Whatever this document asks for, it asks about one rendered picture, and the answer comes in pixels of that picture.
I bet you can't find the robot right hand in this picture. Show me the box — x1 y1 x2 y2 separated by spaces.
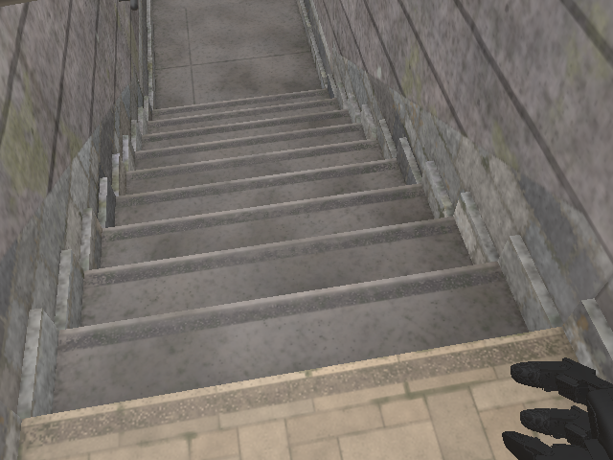
502 357 613 460

